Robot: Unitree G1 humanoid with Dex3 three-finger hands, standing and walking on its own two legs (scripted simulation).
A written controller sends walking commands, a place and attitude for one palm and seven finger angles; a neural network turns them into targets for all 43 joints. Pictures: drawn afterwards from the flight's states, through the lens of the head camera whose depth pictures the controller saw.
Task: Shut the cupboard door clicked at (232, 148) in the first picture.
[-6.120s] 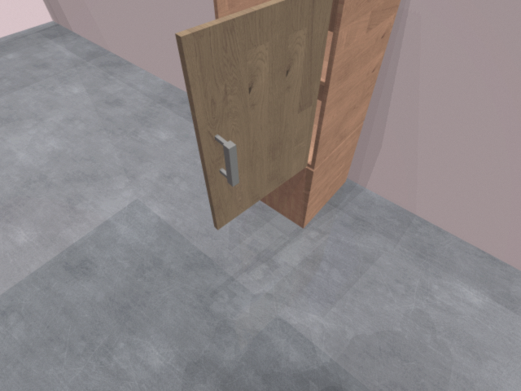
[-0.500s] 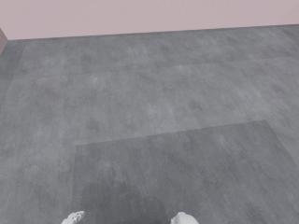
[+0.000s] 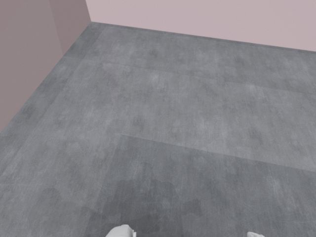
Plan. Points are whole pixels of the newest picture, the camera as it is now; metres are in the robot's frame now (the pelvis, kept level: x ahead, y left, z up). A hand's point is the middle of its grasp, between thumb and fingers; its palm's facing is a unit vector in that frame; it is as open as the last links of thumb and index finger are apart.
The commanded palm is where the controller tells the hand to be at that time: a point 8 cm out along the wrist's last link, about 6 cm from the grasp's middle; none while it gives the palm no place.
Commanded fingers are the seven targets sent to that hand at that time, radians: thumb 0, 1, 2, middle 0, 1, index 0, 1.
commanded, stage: walk to a spot facing it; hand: left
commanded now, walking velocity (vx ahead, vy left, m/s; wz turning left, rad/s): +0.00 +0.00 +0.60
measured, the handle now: out of the picture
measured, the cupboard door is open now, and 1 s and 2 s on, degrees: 83 83 83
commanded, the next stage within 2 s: none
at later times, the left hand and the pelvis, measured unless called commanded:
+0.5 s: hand out of the picture +0.09 +0.21 -0.15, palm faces +0.24 -0.93 -0.28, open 7.4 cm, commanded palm none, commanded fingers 0.00 0.90 0.90 -0.20 -0.30 -0.20 -0.30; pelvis +0.02 -0.03 +0.00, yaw +15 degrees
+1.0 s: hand out of the picture -0.07 +0.16 -0.19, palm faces +0.59 -0.77 -0.24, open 7.4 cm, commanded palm none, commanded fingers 0.00 0.90 0.90 -0.20 -0.30 -0.20 -0.30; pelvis +0.01 -0.04 -0.01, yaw +35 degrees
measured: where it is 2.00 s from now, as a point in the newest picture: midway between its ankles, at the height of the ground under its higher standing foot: outside the picture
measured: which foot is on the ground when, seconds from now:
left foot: up 0.00-0.04, down 0.06-0.52, up 0.54-0.98, down 1.00-1.00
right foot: down 0.00-0.06, up 0.08-0.50, down 0.52-0.98, up 1.00-1.00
